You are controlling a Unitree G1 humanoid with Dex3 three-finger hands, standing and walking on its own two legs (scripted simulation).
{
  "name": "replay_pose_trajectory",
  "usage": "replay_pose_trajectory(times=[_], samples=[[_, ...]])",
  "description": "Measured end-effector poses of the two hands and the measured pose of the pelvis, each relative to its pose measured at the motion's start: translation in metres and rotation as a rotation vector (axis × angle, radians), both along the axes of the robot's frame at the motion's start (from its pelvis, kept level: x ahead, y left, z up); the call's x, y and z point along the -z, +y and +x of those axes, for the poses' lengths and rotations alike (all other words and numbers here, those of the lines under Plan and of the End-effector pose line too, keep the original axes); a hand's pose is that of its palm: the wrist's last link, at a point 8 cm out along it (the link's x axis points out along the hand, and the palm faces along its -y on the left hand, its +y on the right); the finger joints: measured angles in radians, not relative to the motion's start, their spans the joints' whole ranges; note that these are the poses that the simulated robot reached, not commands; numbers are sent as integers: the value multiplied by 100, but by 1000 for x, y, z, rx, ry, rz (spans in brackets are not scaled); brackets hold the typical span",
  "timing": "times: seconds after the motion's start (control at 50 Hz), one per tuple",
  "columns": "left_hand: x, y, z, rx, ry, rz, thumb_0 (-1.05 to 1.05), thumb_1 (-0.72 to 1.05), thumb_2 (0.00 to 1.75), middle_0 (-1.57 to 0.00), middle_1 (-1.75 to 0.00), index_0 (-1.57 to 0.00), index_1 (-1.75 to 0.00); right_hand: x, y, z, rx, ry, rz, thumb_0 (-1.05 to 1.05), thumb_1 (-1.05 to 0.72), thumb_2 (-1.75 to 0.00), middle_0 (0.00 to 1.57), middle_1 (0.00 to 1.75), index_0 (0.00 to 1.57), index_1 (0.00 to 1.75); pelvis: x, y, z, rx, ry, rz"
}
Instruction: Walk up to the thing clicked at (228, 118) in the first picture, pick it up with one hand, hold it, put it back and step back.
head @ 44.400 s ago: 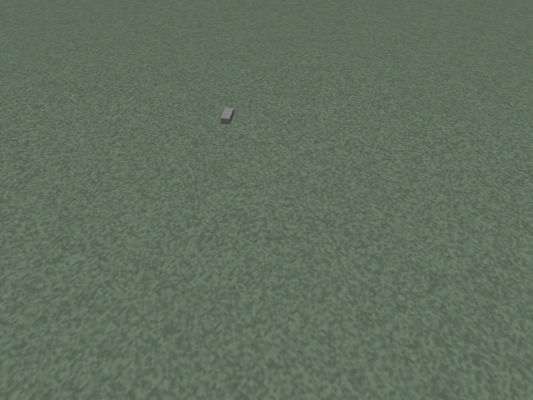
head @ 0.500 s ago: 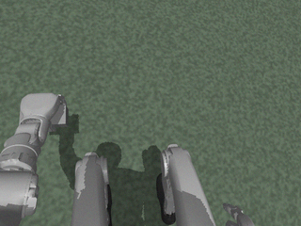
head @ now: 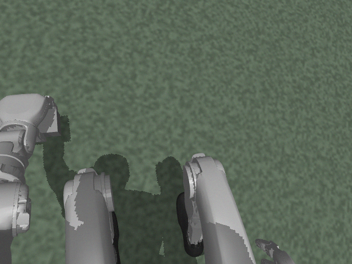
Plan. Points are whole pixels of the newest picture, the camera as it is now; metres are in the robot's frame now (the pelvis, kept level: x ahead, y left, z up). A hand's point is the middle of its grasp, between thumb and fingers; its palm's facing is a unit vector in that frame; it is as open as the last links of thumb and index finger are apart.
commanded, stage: crouch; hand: left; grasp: from above
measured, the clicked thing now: (31, 124) +0.45 +0.29 -0.21
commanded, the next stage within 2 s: lower in 0.34 s
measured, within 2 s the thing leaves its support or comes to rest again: rests again in 1.46 s
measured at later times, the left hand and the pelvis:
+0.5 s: hand (42, 126) +0.45 +0.27 -0.22, palm faces -0.47 -0.05 -0.88, open 8.5 cm; pelvis +0.00 +0.00 -0.04, yaw -1 degrees
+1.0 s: hand (51, 130) +0.45 +0.27 -0.28, palm faces -0.48 -0.07 -0.88, open 8.5 cm; pelvis +0.00 +0.00 -0.07, yaw -3 degrees
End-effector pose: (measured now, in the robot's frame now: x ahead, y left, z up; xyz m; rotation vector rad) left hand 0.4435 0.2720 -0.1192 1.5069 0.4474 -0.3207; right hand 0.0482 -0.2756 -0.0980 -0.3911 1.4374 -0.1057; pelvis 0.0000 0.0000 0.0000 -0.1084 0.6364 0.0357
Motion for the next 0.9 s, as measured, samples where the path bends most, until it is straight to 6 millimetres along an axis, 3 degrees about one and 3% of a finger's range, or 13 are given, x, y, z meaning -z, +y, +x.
replay_pose_trajectory(times=[0.24,0.56,0.9], samples=[[27,-1,5,-1,-2,-5,1,21,27,-91,-24,-91,-24,24,2,-16,4,32,11,0,-91,-90,20,30,21,29,27,-1,-3,6,-18,-2],[51,2,9,-5,9,-3,1,20,28,-92,-24,-92,-24,43,-1,-7,-42,26,12,0,-91,-90,20,30,21,30,47,-2,-2,15,-39,-11],[97,2,9,2,0,-25,1,20,28,-92,-24,-92,-24,53,0,-9,-76,59,-12,0,-91,-90,20,30,21,30,69,-1,2,29,-61,-31]])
